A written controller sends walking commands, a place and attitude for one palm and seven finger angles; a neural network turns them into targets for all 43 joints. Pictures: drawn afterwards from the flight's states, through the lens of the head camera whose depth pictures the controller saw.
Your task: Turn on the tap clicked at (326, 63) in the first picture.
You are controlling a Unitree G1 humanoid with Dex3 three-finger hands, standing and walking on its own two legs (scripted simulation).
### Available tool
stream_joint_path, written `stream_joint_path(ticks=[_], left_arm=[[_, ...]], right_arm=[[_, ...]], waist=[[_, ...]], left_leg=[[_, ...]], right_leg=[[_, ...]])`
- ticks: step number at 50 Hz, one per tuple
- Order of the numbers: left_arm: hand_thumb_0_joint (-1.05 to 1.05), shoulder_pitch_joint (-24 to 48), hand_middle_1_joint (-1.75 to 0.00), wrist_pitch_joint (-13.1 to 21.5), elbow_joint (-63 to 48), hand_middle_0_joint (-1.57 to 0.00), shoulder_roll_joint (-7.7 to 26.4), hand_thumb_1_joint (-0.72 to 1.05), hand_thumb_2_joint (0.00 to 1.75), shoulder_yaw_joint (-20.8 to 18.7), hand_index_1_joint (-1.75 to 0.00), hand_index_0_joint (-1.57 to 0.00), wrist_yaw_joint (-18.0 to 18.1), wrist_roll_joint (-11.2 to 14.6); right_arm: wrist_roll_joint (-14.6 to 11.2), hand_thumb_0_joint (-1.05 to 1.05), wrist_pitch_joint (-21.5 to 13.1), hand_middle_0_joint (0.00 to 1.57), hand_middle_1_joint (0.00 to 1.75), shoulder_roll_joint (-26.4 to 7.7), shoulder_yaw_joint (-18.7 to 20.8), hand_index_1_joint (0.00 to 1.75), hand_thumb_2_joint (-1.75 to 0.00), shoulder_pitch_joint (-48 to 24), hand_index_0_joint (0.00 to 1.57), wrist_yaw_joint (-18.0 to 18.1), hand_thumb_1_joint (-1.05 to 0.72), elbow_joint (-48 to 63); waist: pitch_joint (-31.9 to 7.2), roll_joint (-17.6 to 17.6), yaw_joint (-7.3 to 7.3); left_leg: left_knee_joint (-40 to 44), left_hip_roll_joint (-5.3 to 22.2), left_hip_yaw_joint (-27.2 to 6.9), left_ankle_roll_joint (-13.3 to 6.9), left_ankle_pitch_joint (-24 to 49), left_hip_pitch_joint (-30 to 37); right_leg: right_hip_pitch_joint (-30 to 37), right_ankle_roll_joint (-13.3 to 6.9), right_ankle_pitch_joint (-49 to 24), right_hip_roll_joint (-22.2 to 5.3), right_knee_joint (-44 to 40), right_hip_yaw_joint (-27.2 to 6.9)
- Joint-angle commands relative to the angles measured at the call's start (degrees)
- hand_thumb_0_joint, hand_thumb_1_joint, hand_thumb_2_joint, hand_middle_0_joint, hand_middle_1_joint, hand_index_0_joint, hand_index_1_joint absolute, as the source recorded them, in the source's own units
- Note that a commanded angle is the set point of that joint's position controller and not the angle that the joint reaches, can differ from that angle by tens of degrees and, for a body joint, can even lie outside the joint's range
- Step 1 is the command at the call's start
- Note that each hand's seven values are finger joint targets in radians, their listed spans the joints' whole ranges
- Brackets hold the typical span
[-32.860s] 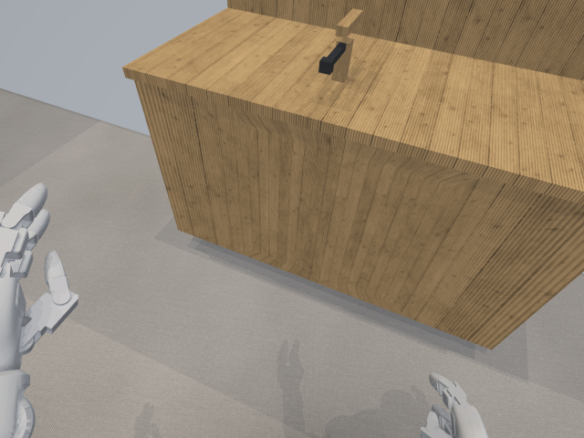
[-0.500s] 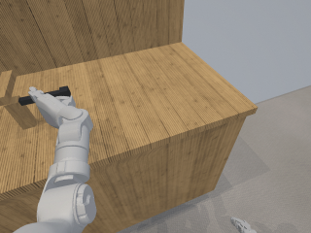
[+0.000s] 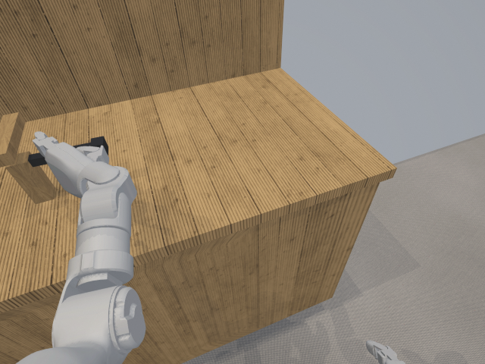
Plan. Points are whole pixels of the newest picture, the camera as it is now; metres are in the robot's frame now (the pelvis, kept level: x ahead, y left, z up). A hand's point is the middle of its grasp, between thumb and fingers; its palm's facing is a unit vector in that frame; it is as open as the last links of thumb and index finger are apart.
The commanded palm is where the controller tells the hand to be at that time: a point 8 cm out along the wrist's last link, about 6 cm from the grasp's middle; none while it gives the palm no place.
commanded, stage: lift the hand up off the lever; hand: left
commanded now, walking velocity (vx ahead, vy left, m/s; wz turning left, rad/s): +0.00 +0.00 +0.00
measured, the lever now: (99, 146) +0.49 +0.31 +0.13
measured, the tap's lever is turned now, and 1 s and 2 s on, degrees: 86 86 86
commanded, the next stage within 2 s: draw the hand back beside the body in 0.76 s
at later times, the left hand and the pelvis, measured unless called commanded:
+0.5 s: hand (95, 145) +0.40 +0.25 +0.20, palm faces +0.82 -0.57 -0.03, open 7.8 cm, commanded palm +0.35 +0.27 +0.20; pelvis +0.00 +0.01 +0.00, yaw +0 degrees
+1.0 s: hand (114, 143) +0.40 +0.22 +0.20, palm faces +0.60 -0.80 -0.07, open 7.8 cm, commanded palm +0.33 +0.26 +0.20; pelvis +0.00 +0.01 +0.01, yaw -2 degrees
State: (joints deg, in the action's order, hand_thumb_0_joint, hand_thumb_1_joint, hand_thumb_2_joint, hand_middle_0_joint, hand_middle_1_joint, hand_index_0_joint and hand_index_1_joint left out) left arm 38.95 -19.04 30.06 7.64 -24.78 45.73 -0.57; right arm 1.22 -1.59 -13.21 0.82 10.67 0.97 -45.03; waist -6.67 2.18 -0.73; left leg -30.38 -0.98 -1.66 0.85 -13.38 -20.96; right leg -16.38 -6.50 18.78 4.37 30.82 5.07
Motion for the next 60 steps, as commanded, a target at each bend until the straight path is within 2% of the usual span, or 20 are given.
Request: stream_joint_path(ticks=[1, 8, 12, 14, 20, 24, 28, 37, 40, 43, 44, 45, 46, 49, 52, 53, 54, 56, 57, 60], left_arm=[[0.00, 24.1, -0.15, 3.5, -15.7, -0.15, 12.4, 0.90, 0.90, 2.4, -0.15, -0.15, -0.1, -1.7], [0.00, 25.5, -0.15, 1.6, -17.2, -0.15, 10.6, 0.90, 0.90, 5.0, -0.15, -0.15, -1.7, -0.7], [0.00, 26.5, -0.15, 1.6, -17.6, -0.15, 13.2, 0.90, 0.90, 3.0, -0.15, -0.15, -1.3, -0.7], [0.00, 28.2, -0.15, 1.5, -17.6, -0.15, 10.7, 0.90, 0.90, 5.4, -0.15, -0.15, -1.2, -0.8], [0.00, 27.2, -0.15, 0.6, -16.5, -0.15, 9.5, 0.90, 0.90, 5.8, -0.15, -0.15, -1.1, -0.4], [0.00, 25.7, -0.15, -0.4, -14.7, -0.15, 10.8, 0.90, 0.90, 4.2, -0.15, -0.15, -1.1, 0.4], [0.00, 28.1, -0.15, -0.5, -18.2, -0.15, 9.5, 0.90, 0.90, 5.5, -0.15, -0.15, -0.6, -0.1], [0.00, 24.5, -0.15, -0.6, -18.9, -0.15, 10.2, 0.90, 0.90, 4.2, -0.15, -0.15, -0.1, -0.1], [0.00, 25.1, -0.15, -1.1, -19.4, -0.15, 7.1, 0.90, 0.90, 6.9, -0.15, -0.15, -0.3, -0.2], [0.00, 26.1, -0.15, -1.4, -18.5, -0.15, 8.5, 0.90, 0.90, 6.1, -0.15, -0.15, -0.5, 0.0], [0.00, 22.0, -0.15, -0.2, -26.7, -0.15, 7.6, 0.90, 0.90, 15.2, -0.15, -0.15, -10.2, -2.6], [0.00, 19.4, -0.16, 0.2, -27.4, -0.15, 11.9, 0.90, 0.90, 10.7, -0.16, -0.15, -14.5, -1.6], [0.00, 19.1, -0.16, 0.8, -30.4, -0.15, 13.4, 0.90, 0.90, 10.3, -0.16, -0.15, -17.1, -0.9], [0.00, 6.6, -0.17, 1.4, -33.8, -0.16, 15.1, 0.90, 0.90, 10.2, -0.17, -0.16, -26.4, 1.5], [0.00, -3.8, -0.18, -2.2, -32.7, -0.16, 17.3, 0.90, 0.90, 3.2, -0.18, -0.16, -28.9, 7.2], [0.00, -4.7, -0.18, -3.2, -35.4, -0.16, 16.1, 0.90, 0.90, 3.4, -0.18, -0.16, -28.5, 8.6], [0.00, -13.2, -0.18, 4.2, -32.3, -0.16, 26.8, 0.90, 0.90, 2.7, -0.18, -0.16, -32.6, 7.0], [0.00, -16.8, -0.19, 11.2, -35.7, -0.16, 26.9, 0.90, 0.90, 2.1, -0.19, -0.16, -35.8, 7.5], [0.00, -15.8, -0.19, 13.8, -39.5, -0.16, 28.7, 0.90, 0.90, 1.1, -0.19, -0.16, -36.5, 7.5], [0.00, -12.2, -0.20, 20.5, -48.7, -0.17, 26.9, 0.90, 0.90, 4.5, -0.20, -0.17, -37.7, 6.9]], right_arm=[[-0.6, 0.00, -2.9, 0.20, 0.30, -6.0, 1.4, 0.30, -0.90, -7.0, 0.20, 0.4, -0.90, 8.2], [-1.3, 0.00, -3.3, 0.20, 0.30, -5.9, 0.9, 0.30, -0.90, -9.8, 0.20, 0.9, -0.90, 7.9], [-1.2, 0.00, -3.7, 0.20, 0.30, -5.9, 0.8, 0.30, -0.90, -10.3, 0.20, 1.2, -0.90, 7.5], [-1.2, 0.00, -3.8, 0.20, 0.30, -5.5, 0.6, 0.30, -0.90, -10.8, 0.20, 1.1, -0.90, 7.4], [-1.2, 0.00, -3.9, 0.20, 0.30, -5.4, 0.7, 0.30, -0.90, -10.9, 0.20, 0.9, -0.90, 7.6], [-1.4, 0.00, -3.2, 0.20, 0.30, -5.6, 0.6, 0.30, -0.90, -11.3, 0.20, 0.9, -0.90, 7.8], [-1.4, 0.00, -3.3, 0.20, 0.30, -5.2, 0.6, 0.30, -0.90, -12.1, 0.20, 0.5, -0.90, 8.2], [-1.3, 0.00, -2.7, 0.20, 0.30, -5.3, 0.8, 0.30, -0.90, -12.5, 0.20, 0.0, -0.90, 8.3], [-1.3, 0.00, -2.7, 0.20, 0.30, -5.0, 0.6, 0.30, -0.90, -12.9, 0.20, -0.2, -0.90, 8.1], [-1.4, 0.00, -2.6, 0.20, 0.30, -5.3, 0.5, 0.30, -0.90, -13.0, 0.20, 0.1, -0.90, 7.7], [-1.1, 0.00, -0.9, 0.20, 0.30, -7.6, 0.8, 0.30, -0.90, -10.0, 0.20, 1.5, -0.90, 8.8], [-1.8, 0.00, -0.2, 0.20, 0.30, -7.1, 1.1, 0.30, -0.90, -9.5, 0.20, 2.6, -0.90, 10.2], [-2.0, 0.00, 0.1, 0.20, 0.30, -6.9, 0.8, 0.30, -0.90, -9.7, 0.20, 3.3, -0.90, 11.2], [-3.1, 0.00, 1.6, 0.20, 0.30, -6.1, -0.2, 0.30, -0.90, -10.1, 0.20, 4.8, -0.90, 13.3], [-4.5, 0.00, 2.0, 0.20, 0.30, -5.6, -1.3, 0.30, -0.90, -12.9, 0.20, 5.6, -0.90, 14.8], [-4.8, 0.00, 1.8, 0.20, 0.30, -5.3, -1.7, 0.30, -0.90, -14.1, 0.20, 5.6, -0.90, 15.4], [-3.1, 0.00, 1.8, 0.20, 0.30, -7.0, -0.9, 0.30, -0.90, -9.7, 0.20, 4.0, -0.90, 14.7], [-3.3, 0.00, 1.0, 0.20, 0.30, -6.5, -0.8, 0.30, -0.90, -10.8, 0.20, 3.1, -0.90, 16.6], [-3.3, 0.00, 0.4, 0.20, 0.30, -6.4, -0.6, 0.30, -0.90, -11.5, 0.20, 3.0, -0.90, 16.8], [-3.1, 0.00, -2.3, 0.20, 0.30, -6.2, -0.5, 0.30, -0.90, -11.8, 0.20, 2.6, -0.90, 18.1]], waist=[[-16.5, -4.3, 1.16], [-11.1, -2.7, 0.81], [-12.5, -2.5, 1.59], [-12.1, -2.4, 0.96], [-14.6, -2.2, 1.45], [-13.1, -4.5, 1.89], [-14.7, -1.4, 2.41], [-14.7, -3.0, 3.47], [-13.4, -3.2, 2.64], [-12.5, -3.7, 2.41], [-12.5, -7.2, -0.58], [-13.8, -6.9, 0.55], [-16.0, -5.8, 1.28], [-14.4, -4.2, 2.63], [-9.5, -5.2, 5.43], [-8.6, -5.1, 5.57], [-1.6, -5.3, 2.73], [-3.1, -4.4, 4.14], [-4.0, 1.0, 4.45], [-4.1, 3.5, 3.07]], left_leg=[[0.5, -0.3, 1.2, -2.7, 13.2, 6.1], [2.2, -0.3, 1.3, -2.8, 10.0, 7.2], [2.5, -0.3, 1.0, -2.7, 9.6, 7.6], [2.4, -0.4, 1.1, -2.7, 9.3, 7.7], [2.7, -0.4, 1.0, -2.4, 11.2, 9.5], [3.4, -0.2, 1.0, -2.4, 10.9, 8.7], [3.5, 0.1, 1.2, -2.3, 13.8, 10.9], [3.5, 0.3, 1.0, -2.0, 15.5, 11.0], [3.3, 0.4, 1.5, -2.1, 15.7, 11.4], [3.7, 0.3, 1.4, -2.2, 14.1, 10.8], [3.4, -0.2, 1.8, -3.2, 16.2, 13.6], [3.3, -0.3, 2.0, -3.7, 17.4, 14.3], [3.7, -0.7, 2.3, -4.0, 18.5, 15.1], [4.7, -0.4, 2.3, -3.9, 18.8, 16.5], [6.2, -0.3, 2.3, -3.3, 14.5, 14.4], [6.6, -0.2, 2.4, -3.1, 14.0, 14.3], [7.5, 1.0, 2.5, -3.0, 11.1, 13.7], [7.7, 0.4, 2.4, -3.5, 11.4, 13.3], [8.1, 0.2, 2.6, -3.3, 11.8, 15.2], [8.5, 0.3, 2.7, -3.4, 12.5, 19.7]], right_leg=[[9.6, 8.0, -30.2, -6.9, -4.5, -5.3], [6.6, 7.7, -23.1, -6.8, -7.3, -5.4], [7.1, 7.5, -21.7, -6.7, -7.6, -5.6], [6.5, 7.5, -21.2, -6.7, -7.7, -5.8], [7.4, 6.9, -22.0, -6.2, -7.0, -4.9], [7.8, 7.2, -21.8, -6.3, -7.5, -4.8], [7.9, 6.3, -22.0, -5.6, -6.8, -4.1], [9.1, 6.1, -23.4, -5.4, -6.4, -3.6], [8.4, 6.2, -24.0, -5.5, -6.8, -3.7], [7.8, 6.4, -22.5, -5.7, -7.4, -3.9], [9.0, 6.5, -29.7, -5.3, -5.3, -5.8], [10.7, 6.9, -34.3, -5.6, -5.5, -6.2], [13.2, 7.2, -37.3, -5.7, -5.3, -6.6], [15.1, 7.4, -39.9, -5.6, -5.9, -7.3], [16.0, 8.0, -35.7, -5.6, -8.7, -7.3], [16.0, 8.0, -33.9, -5.6, -9.2, -7.3], [14.1, 9.8, -36.8, -7.0, -10.8, -8.7], [16.5, 9.7, -37.6, -6.9, -10.4, -9.3], [16.2, 8.9, -35.7, -6.7, -11.2, -9.1], [13.1, 7.7, -29.6, -5.7, -13.5, -8.6]])
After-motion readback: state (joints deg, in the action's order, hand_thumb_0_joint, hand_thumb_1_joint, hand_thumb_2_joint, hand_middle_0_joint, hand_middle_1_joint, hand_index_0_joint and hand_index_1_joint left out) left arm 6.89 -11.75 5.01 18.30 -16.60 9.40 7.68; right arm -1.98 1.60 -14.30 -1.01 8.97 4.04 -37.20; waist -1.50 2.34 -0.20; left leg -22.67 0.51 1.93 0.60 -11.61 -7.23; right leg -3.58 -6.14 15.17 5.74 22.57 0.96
